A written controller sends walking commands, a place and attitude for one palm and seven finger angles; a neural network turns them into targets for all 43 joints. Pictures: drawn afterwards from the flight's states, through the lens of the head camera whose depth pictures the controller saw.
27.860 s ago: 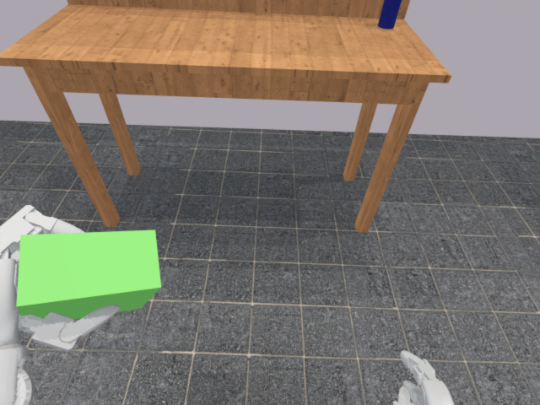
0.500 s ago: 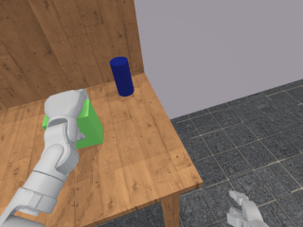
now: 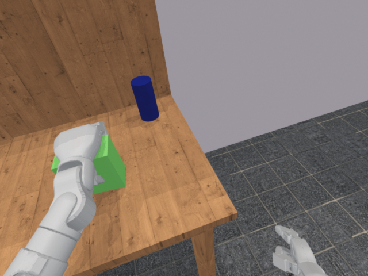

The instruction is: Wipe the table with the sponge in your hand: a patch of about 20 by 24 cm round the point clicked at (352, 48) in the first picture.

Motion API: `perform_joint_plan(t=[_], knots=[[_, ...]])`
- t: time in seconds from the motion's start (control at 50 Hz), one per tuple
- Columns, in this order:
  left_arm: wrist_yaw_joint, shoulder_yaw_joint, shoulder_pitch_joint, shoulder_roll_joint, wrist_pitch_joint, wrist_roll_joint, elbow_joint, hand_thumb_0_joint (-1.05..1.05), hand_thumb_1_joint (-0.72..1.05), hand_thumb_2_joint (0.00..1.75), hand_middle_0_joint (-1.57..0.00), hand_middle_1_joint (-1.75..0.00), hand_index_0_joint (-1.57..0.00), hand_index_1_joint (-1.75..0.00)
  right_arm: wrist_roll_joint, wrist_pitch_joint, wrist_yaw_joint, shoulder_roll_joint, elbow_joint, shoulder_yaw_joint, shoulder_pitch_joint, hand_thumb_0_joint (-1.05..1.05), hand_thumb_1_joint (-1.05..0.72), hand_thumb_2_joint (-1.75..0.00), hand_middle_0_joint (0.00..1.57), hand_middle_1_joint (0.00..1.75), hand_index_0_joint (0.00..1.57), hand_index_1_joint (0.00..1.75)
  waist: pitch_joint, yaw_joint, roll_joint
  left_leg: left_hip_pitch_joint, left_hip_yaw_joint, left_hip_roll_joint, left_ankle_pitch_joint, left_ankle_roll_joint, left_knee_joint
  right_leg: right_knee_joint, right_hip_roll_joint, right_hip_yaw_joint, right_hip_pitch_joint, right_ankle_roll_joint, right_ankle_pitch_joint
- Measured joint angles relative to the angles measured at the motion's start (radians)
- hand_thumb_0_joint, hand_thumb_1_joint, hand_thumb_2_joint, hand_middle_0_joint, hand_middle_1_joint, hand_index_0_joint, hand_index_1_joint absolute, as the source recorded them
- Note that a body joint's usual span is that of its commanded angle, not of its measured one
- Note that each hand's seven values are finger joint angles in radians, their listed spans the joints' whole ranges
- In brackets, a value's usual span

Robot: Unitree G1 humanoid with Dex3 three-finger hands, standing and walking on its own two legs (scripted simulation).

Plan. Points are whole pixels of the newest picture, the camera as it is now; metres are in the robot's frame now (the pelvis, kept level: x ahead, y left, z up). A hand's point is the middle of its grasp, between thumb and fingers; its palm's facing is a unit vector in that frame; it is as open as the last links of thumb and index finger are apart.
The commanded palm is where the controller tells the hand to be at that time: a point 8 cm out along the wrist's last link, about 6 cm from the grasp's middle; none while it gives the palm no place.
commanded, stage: wipe back along the middle lane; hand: left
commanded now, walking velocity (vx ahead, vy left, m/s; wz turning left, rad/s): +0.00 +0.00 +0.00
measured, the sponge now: (96, 172) +0.32 +0.25 +0.09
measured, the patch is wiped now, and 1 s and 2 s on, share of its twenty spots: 0.75 0.85 0.85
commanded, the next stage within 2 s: slide across to the third lane in 0.74 s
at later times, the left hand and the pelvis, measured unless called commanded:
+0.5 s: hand (86, 173) +0.27 +0.23 +0.14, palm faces +0.20 -0.14 -0.97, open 10.5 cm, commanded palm +0.22 +0.22 +0.16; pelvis +0.00 +0.01 +0.00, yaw -1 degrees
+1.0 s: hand (89, 188) +0.24 +0.20 +0.15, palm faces +0.26 -0.20 -0.94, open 10.4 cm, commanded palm +0.19 +0.19 +0.18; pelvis -0.01 +0.00 +0.00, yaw -1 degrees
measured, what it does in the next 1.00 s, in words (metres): stands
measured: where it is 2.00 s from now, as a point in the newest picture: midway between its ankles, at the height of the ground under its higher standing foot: outside the picture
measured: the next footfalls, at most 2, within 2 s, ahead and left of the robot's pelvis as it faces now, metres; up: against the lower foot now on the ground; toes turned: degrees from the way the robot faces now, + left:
none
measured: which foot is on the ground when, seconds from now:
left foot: down 0.00-1.00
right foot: down 0.00-1.00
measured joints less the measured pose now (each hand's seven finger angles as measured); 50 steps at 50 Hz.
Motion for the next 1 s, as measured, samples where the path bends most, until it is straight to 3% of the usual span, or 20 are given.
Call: perform_joint_plan(t=[0.22,0.64,1.0], knots=[[0.019,-0.002,0.076,-0.005,0.044,-0.009,-0.1,-0.01,-0.5,1.04,-0.64,-1.37,-0.67,-1.37,0.002,0.002,0.004,0.005,0.0,0.003,-0.02,0.01,-0.91,-0.9,0.2,0.3,0.2,0.3,-0.001,0.007,0.002,0.001,0.012,0.0,-0.008,0.002,0.012,0.02,0.0,0.012,-0.007,0.002,-0.008],[0.061,0.015,0.316,-0.041,0.03,-0.024,-0.403,-0.01,-0.51,1.04,-0.62,-1.38,-0.67,-1.35,-0.004,0.014,0.032,0.02,-0.044,-0.002,-0.039,0.01,-0.91,-0.9,0.2,0.3,0.2,0.3,-0.001,0.029,0.0,0.004,0.018,0.002,-0.026,0.007,0.039,0.029,0.001,0.019,0.002,0.008,-0.013],[0.091,-0.023,0.354,-0.067,0.032,-0.031,-0.461,-0.01,-0.51,1.04,-0.62,-1.38,-0.69,-1.33,-0.008,0.014,0.035,0.028,-0.036,-0.004,-0.031,0.01,-0.91,-0.9,0.2,0.3,0.2,0.3,0.008,0.036,0.006,0.016,0.014,0.005,-0.013,0.004,0.038,0.03,0.004,0.016,0.014,0.003,-0.003]])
